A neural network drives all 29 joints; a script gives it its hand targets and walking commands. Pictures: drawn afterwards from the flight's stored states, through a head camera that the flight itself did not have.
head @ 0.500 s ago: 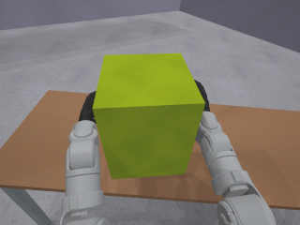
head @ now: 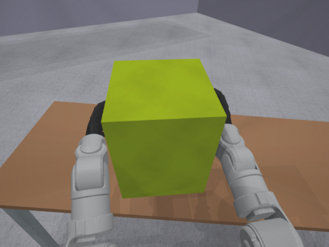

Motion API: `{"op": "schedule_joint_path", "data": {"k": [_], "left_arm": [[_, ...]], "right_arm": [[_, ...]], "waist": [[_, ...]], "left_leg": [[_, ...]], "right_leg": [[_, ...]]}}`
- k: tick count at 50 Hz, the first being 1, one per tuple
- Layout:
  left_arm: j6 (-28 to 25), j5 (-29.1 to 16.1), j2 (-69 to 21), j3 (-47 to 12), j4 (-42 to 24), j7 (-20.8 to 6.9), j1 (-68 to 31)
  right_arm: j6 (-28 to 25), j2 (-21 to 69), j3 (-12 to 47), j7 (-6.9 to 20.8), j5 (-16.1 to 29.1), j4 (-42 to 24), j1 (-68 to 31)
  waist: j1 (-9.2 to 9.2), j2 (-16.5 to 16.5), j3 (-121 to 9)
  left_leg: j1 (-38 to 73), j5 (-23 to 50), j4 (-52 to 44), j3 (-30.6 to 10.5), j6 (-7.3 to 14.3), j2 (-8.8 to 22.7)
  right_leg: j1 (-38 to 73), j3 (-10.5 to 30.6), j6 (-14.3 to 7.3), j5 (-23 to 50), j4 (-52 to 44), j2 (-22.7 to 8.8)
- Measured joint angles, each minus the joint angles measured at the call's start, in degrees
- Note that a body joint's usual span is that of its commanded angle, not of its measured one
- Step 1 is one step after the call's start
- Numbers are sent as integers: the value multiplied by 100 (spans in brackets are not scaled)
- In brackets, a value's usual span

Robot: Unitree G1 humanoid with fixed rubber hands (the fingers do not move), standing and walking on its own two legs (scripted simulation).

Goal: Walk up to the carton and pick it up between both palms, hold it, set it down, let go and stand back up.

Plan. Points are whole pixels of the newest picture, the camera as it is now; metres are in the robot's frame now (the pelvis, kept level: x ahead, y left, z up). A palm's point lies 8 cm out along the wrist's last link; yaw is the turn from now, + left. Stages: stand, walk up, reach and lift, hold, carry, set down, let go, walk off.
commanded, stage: hold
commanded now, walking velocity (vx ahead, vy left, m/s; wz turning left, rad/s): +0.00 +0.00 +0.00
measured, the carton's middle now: (160, 129) +0.36 +0.00 +0.15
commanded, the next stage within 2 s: none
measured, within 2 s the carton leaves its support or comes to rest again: neither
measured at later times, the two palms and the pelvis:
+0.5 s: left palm (95, 135) +0.35 +0.15 +0.16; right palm (221, 121) +0.35 -0.15 +0.18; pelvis -0.01 +0.00 +0.00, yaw +0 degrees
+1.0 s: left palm (95, 136) +0.35 +0.15 +0.15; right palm (220, 122) +0.36 -0.14 +0.17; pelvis +0.00 +0.00 +0.00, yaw +0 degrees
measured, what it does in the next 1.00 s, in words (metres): stands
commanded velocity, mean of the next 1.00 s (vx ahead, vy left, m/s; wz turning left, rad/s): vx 0.00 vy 0.00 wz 0.00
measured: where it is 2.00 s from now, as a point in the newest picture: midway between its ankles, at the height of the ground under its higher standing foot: outside the picture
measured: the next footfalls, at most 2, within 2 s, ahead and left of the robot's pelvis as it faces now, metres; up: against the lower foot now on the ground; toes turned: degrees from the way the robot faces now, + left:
none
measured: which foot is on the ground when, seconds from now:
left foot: down 0.00-1.00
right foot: down 0.00-1.00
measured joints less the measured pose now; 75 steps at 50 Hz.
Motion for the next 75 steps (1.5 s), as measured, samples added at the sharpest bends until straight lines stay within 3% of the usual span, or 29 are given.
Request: {"op": "schedule_joint_path", "data": {"k": [38, 52, 75], "left_arm": [[-46, 87, 19, 79, 453, 38, -250], [-61, 30, 3, 11, 55, 19, 7], [8, 27, -24, 35, 5, -8, 18]], "right_arm": [[-109, 57, -249, 99, -207, 512, -250], [-65, 43, -45, 4, -36, 80, -30], [-4, 33, -3, -33, 2, -5, 38]], "waist": [[35, -9, -117], [-25, -28, -15], [13, 9, 65]], "left_leg": [[-98, 84, -33, 28, 18, -26], [-44, 16, 22, -7, 15, -12], [23, 26, 17, 11, 11, -4]], "right_leg": [[-141, 22, 5, 48, 49, -27], [-26, -13, 9, 27, -6, -9], [26, 7, 1, 37, 6, 0]]}}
